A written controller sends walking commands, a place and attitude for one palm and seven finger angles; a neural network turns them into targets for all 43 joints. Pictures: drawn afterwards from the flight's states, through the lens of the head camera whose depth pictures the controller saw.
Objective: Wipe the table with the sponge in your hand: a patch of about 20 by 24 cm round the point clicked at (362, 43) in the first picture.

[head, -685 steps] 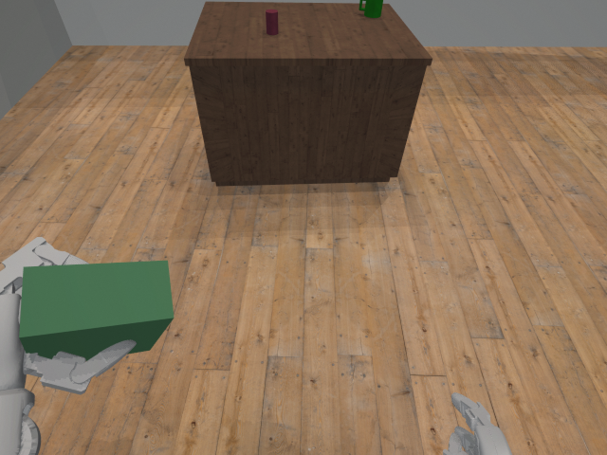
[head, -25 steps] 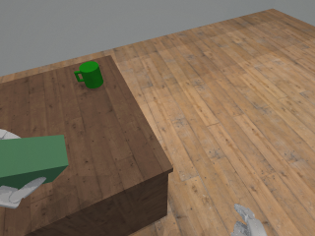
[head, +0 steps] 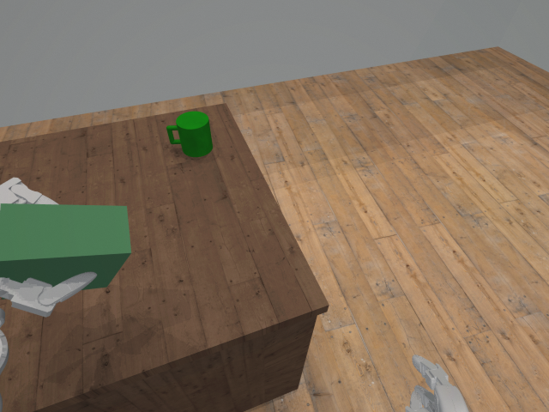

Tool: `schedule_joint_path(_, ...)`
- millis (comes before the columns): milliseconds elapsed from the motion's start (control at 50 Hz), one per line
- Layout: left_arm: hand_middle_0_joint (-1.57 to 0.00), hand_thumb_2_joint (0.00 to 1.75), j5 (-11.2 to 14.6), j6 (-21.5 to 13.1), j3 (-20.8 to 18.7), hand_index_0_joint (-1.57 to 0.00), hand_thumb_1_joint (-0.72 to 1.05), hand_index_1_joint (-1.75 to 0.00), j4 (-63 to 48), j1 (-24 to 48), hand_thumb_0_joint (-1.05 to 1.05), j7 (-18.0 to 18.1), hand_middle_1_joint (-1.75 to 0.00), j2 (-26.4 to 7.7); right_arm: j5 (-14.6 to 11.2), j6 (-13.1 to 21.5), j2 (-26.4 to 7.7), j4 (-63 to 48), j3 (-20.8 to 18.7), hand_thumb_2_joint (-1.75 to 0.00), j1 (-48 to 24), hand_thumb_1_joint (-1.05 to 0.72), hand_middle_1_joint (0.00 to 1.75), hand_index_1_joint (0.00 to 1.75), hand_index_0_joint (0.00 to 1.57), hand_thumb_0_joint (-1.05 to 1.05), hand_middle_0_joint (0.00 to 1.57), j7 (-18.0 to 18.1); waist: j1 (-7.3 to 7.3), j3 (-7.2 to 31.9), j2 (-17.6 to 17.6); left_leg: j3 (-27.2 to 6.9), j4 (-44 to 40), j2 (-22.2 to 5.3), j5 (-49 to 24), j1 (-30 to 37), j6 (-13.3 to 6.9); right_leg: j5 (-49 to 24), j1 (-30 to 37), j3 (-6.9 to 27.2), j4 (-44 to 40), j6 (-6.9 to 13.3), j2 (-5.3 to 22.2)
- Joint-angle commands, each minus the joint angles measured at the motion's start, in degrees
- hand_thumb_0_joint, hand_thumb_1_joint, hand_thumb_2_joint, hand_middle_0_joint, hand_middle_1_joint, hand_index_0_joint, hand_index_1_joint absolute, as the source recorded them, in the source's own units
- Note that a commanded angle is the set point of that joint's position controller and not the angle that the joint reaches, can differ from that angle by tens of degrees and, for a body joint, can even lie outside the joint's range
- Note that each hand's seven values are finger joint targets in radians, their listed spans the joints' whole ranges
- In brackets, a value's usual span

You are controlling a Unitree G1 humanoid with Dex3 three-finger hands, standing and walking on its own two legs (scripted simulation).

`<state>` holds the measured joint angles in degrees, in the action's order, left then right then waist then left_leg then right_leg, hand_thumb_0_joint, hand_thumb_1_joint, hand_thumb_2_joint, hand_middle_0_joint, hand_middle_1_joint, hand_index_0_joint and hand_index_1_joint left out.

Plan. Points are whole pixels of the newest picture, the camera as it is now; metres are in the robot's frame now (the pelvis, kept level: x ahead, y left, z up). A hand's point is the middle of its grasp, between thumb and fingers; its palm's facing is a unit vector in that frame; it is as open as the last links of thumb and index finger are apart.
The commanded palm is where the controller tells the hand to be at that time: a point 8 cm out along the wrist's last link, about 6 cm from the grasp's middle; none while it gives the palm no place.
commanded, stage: come to a stop and stand still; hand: left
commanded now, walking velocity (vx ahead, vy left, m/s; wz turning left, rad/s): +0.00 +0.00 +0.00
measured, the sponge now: (81, 252) +0.24 +0.27 +0.15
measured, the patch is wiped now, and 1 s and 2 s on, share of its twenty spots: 0.00 0.00 0.00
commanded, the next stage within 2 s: look again from close up in 1.38 s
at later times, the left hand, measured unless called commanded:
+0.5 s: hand (34, 247) +0.24 +0.32 +0.15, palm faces +0.38 -0.86 -0.35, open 9.8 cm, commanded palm +0.18 +0.35 +0.18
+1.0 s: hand (49, 264) +0.22 +0.30 +0.15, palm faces +0.35 -0.86 -0.36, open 9.8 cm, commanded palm +0.16 +0.33 +0.18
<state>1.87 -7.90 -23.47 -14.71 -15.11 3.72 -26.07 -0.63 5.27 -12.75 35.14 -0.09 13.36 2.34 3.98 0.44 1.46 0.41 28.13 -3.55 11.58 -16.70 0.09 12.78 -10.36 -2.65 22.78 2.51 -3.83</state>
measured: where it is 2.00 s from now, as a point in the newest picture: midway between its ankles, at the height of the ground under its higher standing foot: outside the picture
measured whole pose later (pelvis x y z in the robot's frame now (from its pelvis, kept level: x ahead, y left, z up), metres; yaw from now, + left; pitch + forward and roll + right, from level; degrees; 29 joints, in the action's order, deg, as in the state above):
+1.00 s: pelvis +0.00 +0.05 +0.00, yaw +0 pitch +0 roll -2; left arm 1.6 -10.8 -18.6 -25.2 -24.7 6.2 -20.0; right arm -0.2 6.9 -11.3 34.3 1.2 12.8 2.0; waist 0.7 -2.5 -1.1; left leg 2.5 25.3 0.7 10.5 -14.7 -3.0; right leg 11.6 -8.8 -0.9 20.7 -1.7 0.6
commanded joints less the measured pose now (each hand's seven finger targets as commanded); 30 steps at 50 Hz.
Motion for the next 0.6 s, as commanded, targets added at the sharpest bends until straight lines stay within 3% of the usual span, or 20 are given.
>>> schedule_joint_path(0,-1.2,1.3,1.41,-6.15,3.92,-1.2,0.1,-1.6,-17.62,7.23,0.0,0.35,-1.6,-2.06,-0.95,5.49,-6.24,-10.99,-3.04,-0.9,-5.61,-0.9,0.3,0.3,0.2,0.0,0.2,-0.81,-1.12,3.94,4.18,0.82,-2.58,1.2,-4.05,9.31,-1.88,-7.37,-4.11,12.17,-4.87,-4.12,9.83)
schedule_joint_path(20,-1.2,1.3,1.21,-7.01,4.54,-1.2,0.1,-1.6,-22.24,5.7,0.0,0.87,-1.6,-1.88,-0.64,6.06,-5.99,-10.85,-2.92,-0.9,-6.15,-0.9,0.3,0.3,0.2,0.0,0.2,-1.24,-0.91,6.28,3.7,-0.03,-3.28,1.01,-4.8,9.76,-2.28,-5.16,-2.04,11.28,-4.46,-4.58,9.11)
schedule_joint_path(60,-1.2,1.3,0.63,-7.96,2.96,-1.2,0.1,-1.6,-28.56,2.32,0.0,1.89,-1.6,-3.88,-0.28,7.06,-5.62,-11.41,-2.8,-0.9,-7.07,-0.9,0.3,0.3,0.2,0.0,0.2,-1.56,-0.7,7.52,-1.09,-0.72,-3.71,1.38,-2.36,9.12,-2.46,0.64,-0.47,10.84,-5.48,-4.19,8.43)
schedule_joint_path(80,-1.2,1.3,0.62,-8.24,0.48,-1.2,0.1,-1.6,-30.61,0.49,0.0,2.67,-1.6,-6.38,-0.35,7.37,-5.7,-10.7,-2.66,-0.9,-8.27,-0.9,0.3,0.3,0.2,0.0,0.2,-1.44,-1.14,8.35,0.14,-1.51,-4.51,0.96,-0.99,9.53,-2.37,2.89,-0.59,10.12,-4.91,-2.89,8.26)
schedule_joint_path(120,-1.2,1.3,0.37,-8.75,-4.89,-1.2,0.1,-1.6,-31.97,-2.98,0.0,3.41,-1.6,-10.01,0.28,7.64,-6.19,-11.62,-2.93,-0.9,-7.93,-0.9,0.3,0.3,0.2,0.0,0.2,-0.8,-1.3,7.96,-2.24,-3.1,-4.94,0.7,0.18,7.74,-2.13,4.08,0.03,9.59,-5.05,-1.44,7.86)
schedule_joint_path(180,-1.2,1.3,1.19,-9.16,-11.48,-1.2,0.1,-1.6,-28.6,-8.2,0.0,4.2,-1.6,-13.25,0.36,6.85,-6.16,-10.9,-2.85,-0.9,-8.04,-0.9,0.3,0.3,0.2,0.0,0.2,0.18,-1.92,6.82,1.39,-5.57,-6.98,-0.79,-1.85,5.18,-1.74,-0.5,1.47,7.35,-2.41,-1.05,6.8)
schedule_joint_path(200,-1.2,1.3,1.65,-9.35,-10.14,-1.2,0.1,-1.6,-28.69,-8.04,0.0,4.11,-1.6,-11.19,0.28,6.43,-5.83,-11.4,-2.7,-0.9,-7.23,-0.9,0.3,0.3,0.2,0.0,0.2,0.44,-2.33,6.66,2.53,-6.32,-7.99,-1.57,-3.33,3.94,-1.88,-2.53,2.93,6.01,-0.77,-1.21,6.46)
schedule_joint_path(240,-1.2,1.3,2.13,-9.59,-10.14,-1.2,0.1,-1.6,-27.14,-8.44,0.0,3.82,-1.6,-10.48,0.0,6.22,-5.56,-11.38,-2.54,-0.9,-6.33,-0.9,0.3,0.3,0.2,0.0,0.2,0.66,-2.35,6.81,6.33,-6.35,-8.22,-2.95,-9.75,4.29,-1.88,-5.97,3.99,4.35,1.26,-1.57,5.98)
schedule_joint_path(280,-1.2,1.3,1.98,-9.47,-9.13,-1.2,0.1,-1.6,-24.55,-9.9,0.0,3.34,-1.6,-8.89,-0.01,6.66,-5.3,-10.62,-2.46,-0.9,-5.88,-0.9,0.3,0.3,0.2,0.0,0.2,0.48,-2.42,7.07,6.71,-5.17,-7.08,-3.39,-15.16,6.03,-1.55,-8.18,3.58,3.2,1.23,-1.7,6.08)
schedule_joint_path(320,-1.2,1.3,1.72,-9.26,-5.88,-1.2,0.1,-1.6,-24.53,-9.14,0.0,2.73,-1.6,-6.35,0.19,6.99,-5.96,-10.04,-2.56,-0.9,-4.01,-0.9,0.3,0.3,0.2,0.0,0.2,-0.02,-2.9,7.4,4.67,-5.67,-6.61,-4.29,-20.19,7.95,-1.09,-9.33,2.6,2.84,1.13,-1.89,5.94)
schedule_joint_path(380,-1.2,1.3,0.91,-8.26,-0.85,-1.2,0.1,-1.6,-24.38,-9.02,0.0,2.35,-1.6,-2.31,0.21,7.45,-5.71,-9.42,-2.32,-0.9,-4.85,-0.9,0.3,0.3,0.2,0.0,0.2,-0.83,-3.04,7.97,4.25,-4.55,-5.9,-4.51,-24.78,10.57,-0.23,-9.77,1.72,2.22,0.97,-2.25,5.87)
schedule_joint_path(460,-1.2,1.3,-0.28,-7.81,0.02,-1.2,0.1,-1.6,-28.4,-3.76,0.0,2.89,-1.6,-3.58,0.52,6.87,-6.32,-9.55,-2.43,-0.9,-4.79,-0.9,0.3,0.3,0.2,0.0,0.2,-0.94,-3.24,8.32,4.3,-5.39,-6.11,-4.84,-23.48,10.38,0.48,-8.39,2.23,2.43,0.92,-2.04,6.19)
schedule_joint_path(560,-1.2,1.3,-0.13,-8.15,-3.17,-1.2,0.1,-1.6,-30.38,-0.19,0.0,3.75,-1.6,-6.34,0.51,6.14,-5.4,-10.17,-1.93,-0.9,-6.44,-0.9,0.3,0.3,0.2,0.0,0.2,-0.27,-2.86,7.05,7.26,-5.87,-8.2,-4.7,-13.33,7.7,0.67,-4.64,3.39,2.51,0.83,-1.7,6.15)
schedule_joint_path(580,-1.2,1.3,-0.15,-8.17,-5.58,-1.2,0.1,-1.6,-30.58,-0.77,0.0,4.07,-1.6,-8.39,0.47,6.12,-5.06,-9.96,-1.81,-0.9,-7.15,-0.9,0.3,0.3,0.2,0.0,0.2,-0.1,-2.59,7.49,7.8,-5.72,-8.72,-4.47,-11.46,7.49,0.88,-4.05,3.81,2.04,1.0,-1.84,5.63)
